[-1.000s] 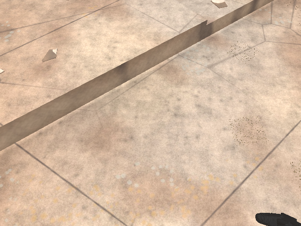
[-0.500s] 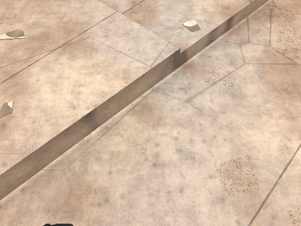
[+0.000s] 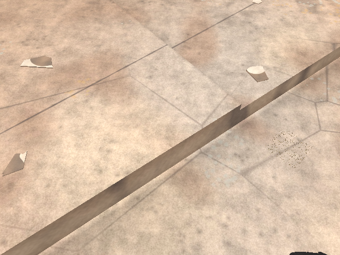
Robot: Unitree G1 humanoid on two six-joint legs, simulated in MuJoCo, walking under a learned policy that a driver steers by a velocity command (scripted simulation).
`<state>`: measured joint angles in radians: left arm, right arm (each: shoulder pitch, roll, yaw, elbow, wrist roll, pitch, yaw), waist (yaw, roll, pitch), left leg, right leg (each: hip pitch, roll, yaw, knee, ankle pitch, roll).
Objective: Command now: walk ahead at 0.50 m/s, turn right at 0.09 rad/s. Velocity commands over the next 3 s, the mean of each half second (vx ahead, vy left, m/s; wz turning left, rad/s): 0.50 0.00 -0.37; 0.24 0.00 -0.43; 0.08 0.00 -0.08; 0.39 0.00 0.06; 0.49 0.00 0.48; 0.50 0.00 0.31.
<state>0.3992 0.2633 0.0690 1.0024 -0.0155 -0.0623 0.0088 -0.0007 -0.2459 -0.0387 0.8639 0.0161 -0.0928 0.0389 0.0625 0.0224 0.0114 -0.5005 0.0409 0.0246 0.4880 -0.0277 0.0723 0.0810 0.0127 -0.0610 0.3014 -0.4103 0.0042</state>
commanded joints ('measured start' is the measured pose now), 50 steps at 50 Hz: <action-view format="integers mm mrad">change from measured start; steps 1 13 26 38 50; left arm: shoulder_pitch -8 -167 -330 -228 -204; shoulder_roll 87 52 85 174 124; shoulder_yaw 1 22 30 53 15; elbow -79 -140 -302 -329 -282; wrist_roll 17 -11 -10 22 14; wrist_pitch -2 11 11 2 47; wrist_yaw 4 0 -79 -11 16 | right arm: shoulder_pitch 406 219 299 235 113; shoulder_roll -272 -129 -223 -126 -151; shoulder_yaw -92 -48 -74 -50 -42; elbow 55 70 70 -62 -93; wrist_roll -21 -37 -6 -30 -37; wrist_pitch -9 -32 42 21 5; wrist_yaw -20 -45 -80 -73 -39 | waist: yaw -209 -61 -35 -105 -70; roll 46 31 79 -47 -130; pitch -280 22 -11 -113 -111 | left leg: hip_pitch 683 361 641 -58 133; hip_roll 203 206 256 38 -10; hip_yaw -268 -17 206 -73 -64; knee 15 -377 -44 588 -38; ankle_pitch -94 66 780 -284 20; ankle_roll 131 103 28 -136 -73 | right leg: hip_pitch -380 -792 -607 -320 -220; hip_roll -109 -159 2 -169 -153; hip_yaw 14 185 -68 275 319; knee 623 713 339 22 191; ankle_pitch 517 336 232 995 679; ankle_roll -73 -33 -135 -300 -171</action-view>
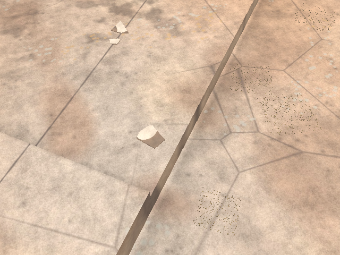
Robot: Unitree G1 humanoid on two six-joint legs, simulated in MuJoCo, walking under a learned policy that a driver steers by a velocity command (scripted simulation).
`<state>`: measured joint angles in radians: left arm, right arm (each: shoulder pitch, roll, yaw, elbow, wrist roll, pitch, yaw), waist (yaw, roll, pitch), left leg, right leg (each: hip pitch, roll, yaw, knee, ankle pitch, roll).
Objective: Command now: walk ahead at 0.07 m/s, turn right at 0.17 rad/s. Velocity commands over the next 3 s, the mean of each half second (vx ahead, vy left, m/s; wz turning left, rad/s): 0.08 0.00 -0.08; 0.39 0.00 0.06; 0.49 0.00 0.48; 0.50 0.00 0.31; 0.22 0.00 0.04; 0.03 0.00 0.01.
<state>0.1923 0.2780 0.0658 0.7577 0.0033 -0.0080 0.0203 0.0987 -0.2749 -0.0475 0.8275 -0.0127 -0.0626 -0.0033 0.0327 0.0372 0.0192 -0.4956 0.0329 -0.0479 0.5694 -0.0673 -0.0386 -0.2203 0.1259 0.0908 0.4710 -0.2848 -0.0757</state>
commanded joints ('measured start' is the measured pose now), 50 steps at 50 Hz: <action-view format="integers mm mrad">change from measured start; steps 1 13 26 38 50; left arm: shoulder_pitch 32 42 123 -43 171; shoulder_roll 89 72 142 30 126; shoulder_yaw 10 6 31 21 42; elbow -34 20 80 -13 9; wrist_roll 4 12 -23 -18 66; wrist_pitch -13 42 -43 -74 -67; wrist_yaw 4 -2 13 -17 -30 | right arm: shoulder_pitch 28 -34 -42 231 264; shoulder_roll -149 -100 -78 -128 -125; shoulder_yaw -37 -16 -25 -34 -42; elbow -54 -23 27 124 122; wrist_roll -22 -7 32 20 -9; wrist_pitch -33 21 -39 -27 -11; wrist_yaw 0 0 5 2 14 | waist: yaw -38 -28 -16 -77 85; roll -98 -18 -195 58 -30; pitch -137 -38 117 51 -110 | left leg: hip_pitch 244 265 43 453 223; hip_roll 57 37 -26 203 57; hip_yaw -48 -29 68 -203 -32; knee -163 -155 48 -409 88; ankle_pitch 347 -194 -261 -21 159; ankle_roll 70 46 101 246 112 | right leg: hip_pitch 47 -95 55 -477 261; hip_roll -212 -170 -360 -230 -204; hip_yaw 151 42 298 -65 -71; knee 70 -61 -190 481 -10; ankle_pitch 463 -85 -108 24 84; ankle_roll -45 12 -123 77 19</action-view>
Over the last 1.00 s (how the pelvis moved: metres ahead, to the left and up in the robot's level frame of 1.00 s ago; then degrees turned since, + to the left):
0.48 -0.08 0.01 -26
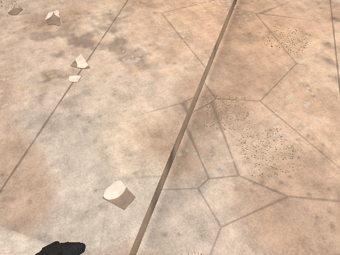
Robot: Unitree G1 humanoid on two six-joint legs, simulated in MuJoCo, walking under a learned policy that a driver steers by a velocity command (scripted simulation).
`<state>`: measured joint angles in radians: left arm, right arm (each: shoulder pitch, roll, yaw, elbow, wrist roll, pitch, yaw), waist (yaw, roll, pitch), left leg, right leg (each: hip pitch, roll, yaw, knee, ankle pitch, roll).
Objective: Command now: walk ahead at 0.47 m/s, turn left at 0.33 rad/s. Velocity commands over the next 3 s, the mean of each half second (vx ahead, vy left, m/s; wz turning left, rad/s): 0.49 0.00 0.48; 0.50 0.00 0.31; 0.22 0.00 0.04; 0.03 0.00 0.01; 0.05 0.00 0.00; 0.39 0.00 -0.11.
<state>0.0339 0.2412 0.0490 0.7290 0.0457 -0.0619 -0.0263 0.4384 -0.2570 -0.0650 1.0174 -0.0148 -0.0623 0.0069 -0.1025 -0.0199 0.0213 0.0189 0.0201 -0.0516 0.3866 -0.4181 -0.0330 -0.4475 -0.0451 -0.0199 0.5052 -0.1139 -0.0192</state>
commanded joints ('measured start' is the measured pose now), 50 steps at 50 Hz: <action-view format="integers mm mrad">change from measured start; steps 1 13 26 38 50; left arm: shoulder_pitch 451 279 226 -8 342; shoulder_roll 278 82 130 24 80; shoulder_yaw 76 21 26 -25 -16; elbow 38 88 65 -152 -167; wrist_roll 40 -14 -39 -1 -35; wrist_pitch -22 -45 14 54 59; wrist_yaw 32 35 32 -4 2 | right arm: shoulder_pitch -26 -216 61 19 -18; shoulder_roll -18 -37 -180 -96 -251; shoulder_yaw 5 -16 -68 -15 -44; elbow -112 -177 -166 -125 -115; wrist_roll -1 -22 -37 -1 15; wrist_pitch -11 64 45 -10 -18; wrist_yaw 0 47 8 -15 -12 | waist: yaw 230 98 -78 81 306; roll -226 -56 85 82 159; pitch -256 33 -138 63 -303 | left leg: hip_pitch -488 -681 81 -99 -24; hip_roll -33 80 67 148 203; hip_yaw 47 28 -82 -207 15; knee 605 646 -2 -202 106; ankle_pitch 54 227 118 419 1705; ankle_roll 73 66 239 295 176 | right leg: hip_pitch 692 339 98 -656 208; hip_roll -326 -251 -133 -70 123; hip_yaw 371 32 -239 -60 -126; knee -132 -400 576 1077 526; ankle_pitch -253 -63 243 -259 -216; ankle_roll -70 -154 -5 29 -136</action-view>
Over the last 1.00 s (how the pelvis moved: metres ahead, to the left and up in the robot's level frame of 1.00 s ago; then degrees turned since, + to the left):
0.25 -0.03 -0.01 2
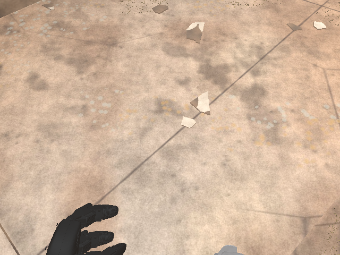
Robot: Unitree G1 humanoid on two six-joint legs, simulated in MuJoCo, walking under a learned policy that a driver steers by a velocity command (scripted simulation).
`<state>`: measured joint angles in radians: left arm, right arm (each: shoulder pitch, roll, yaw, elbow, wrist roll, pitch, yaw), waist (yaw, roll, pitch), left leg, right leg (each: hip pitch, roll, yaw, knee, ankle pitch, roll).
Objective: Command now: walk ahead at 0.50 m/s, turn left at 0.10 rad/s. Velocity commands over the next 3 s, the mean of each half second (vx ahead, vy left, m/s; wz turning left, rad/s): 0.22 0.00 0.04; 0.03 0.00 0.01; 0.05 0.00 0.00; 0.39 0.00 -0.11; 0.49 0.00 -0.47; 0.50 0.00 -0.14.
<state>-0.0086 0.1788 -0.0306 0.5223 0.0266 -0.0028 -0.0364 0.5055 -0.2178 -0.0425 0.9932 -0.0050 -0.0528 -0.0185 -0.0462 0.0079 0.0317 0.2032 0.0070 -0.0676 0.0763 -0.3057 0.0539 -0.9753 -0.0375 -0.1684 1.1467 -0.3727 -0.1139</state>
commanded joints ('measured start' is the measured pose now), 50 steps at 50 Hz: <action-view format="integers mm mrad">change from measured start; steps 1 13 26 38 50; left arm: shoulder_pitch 501 248 261 195 165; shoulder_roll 195 74 145 164 169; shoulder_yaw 87 51 78 71 62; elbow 83 254 286 311 390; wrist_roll -4 -21 -18 -12 -17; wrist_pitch -7 -139 -36 -22 -6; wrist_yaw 21 46 70 45 43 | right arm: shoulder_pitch -94 -301 -526 -447 -433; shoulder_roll -281 -67 -68 -122 -139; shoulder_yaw -75 28 9 -12 -15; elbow -87 -344 -318 -203 -97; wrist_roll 14 21 11 1 1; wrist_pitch -46 -4 50 38 49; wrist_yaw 25 18 -2 -10 -23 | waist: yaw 297 -27 82 74 66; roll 97 70 -73 39 -3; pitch -381 -61 -86 -127 -83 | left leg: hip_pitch -259 -867 -612 -383 -347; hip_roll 174 0 72 72 56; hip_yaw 18 -121 31 -24 -27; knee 696 1229 436 407 387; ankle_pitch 1363 91 117 424 401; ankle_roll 58 17 -52 14 27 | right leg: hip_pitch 880 674 915 839 792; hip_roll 64 -129 -149 -16 -25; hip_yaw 172 302 241 165 165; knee -250 -877 -838 -757 -763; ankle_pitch -10 698 709 450 326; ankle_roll -62 -51 -14 26 32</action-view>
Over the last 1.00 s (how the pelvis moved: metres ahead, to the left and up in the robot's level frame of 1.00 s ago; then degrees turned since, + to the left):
0.50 0.08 0.01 25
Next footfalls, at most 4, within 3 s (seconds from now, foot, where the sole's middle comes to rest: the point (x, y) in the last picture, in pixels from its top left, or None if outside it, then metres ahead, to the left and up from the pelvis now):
0.56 left None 0.31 0.11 -0.66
1.70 left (119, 252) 0.40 0.17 -0.66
2.22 right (189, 164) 0.73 -0.09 -0.66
2.72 left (159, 99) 1.07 0.02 -0.66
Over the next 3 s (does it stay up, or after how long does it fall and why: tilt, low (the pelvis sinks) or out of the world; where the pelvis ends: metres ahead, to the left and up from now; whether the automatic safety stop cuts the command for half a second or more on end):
stays up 1.02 -0.05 0.13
